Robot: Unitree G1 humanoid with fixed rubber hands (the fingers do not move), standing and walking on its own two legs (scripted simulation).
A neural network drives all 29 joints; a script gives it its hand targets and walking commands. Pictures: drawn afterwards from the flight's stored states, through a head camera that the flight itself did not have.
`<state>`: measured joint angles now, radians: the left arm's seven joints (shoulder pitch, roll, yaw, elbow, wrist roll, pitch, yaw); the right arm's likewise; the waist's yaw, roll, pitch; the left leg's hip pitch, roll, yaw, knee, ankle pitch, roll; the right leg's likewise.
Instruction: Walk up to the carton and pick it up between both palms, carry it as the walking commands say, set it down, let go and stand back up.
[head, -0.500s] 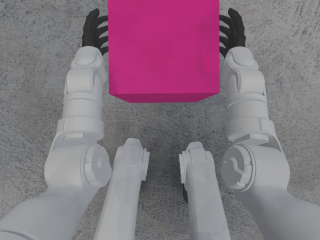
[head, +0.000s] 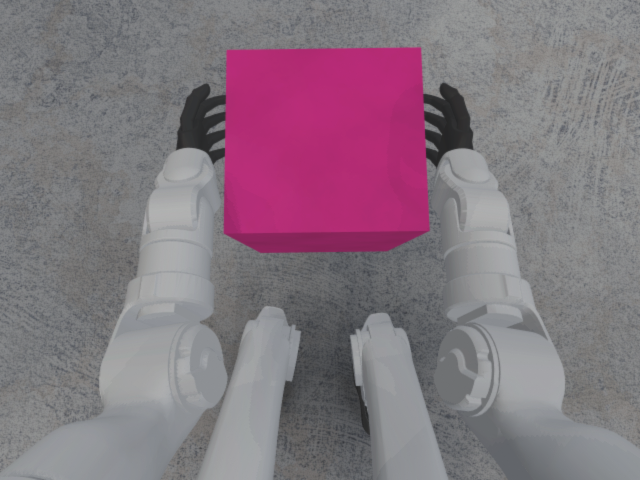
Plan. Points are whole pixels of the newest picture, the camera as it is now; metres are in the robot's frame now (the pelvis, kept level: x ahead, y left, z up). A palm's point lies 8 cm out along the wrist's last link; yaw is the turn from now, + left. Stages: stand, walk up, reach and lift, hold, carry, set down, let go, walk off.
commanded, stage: reach and lift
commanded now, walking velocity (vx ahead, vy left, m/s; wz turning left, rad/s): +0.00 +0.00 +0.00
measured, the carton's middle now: (323, 172) +0.48 +0.02 -0.14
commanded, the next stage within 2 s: none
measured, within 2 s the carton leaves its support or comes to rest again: neither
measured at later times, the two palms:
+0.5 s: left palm (173, 147) +0.45 +0.17 +0.01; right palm (480, 147) +0.46 -0.13 +0.01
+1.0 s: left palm (139, 138) +0.43 +0.17 +0.08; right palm (521, 139) +0.44 -0.13 +0.09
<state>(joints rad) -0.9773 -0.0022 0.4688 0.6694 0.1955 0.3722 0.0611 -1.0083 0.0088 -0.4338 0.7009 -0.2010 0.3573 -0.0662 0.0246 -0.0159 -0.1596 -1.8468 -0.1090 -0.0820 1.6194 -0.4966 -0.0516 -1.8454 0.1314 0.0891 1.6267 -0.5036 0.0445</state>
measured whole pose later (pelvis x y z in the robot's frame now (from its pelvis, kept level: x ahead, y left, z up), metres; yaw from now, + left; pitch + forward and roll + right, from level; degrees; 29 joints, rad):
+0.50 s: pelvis +0.02 +0.00 +0.06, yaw +0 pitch +37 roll +0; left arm -0.81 -0.04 0.44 0.65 0.19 0.34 0.06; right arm -0.84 0.05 -0.41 0.68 -0.20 0.32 -0.06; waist 0.02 -0.02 -0.19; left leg -1.57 -0.11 -0.10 1.40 -0.47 -0.04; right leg -1.57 0.13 0.11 1.41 -0.47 0.04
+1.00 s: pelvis +0.04 +0.00 +0.13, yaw +0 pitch +30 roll +0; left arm -0.61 -0.09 0.41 0.60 0.20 0.31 0.05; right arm -0.64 0.10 -0.37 0.63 -0.20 0.29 -0.06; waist 0.03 -0.01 -0.19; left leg -1.24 -0.10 -0.12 1.13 -0.41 -0.04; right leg -1.23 0.12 0.12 1.13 -0.42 0.02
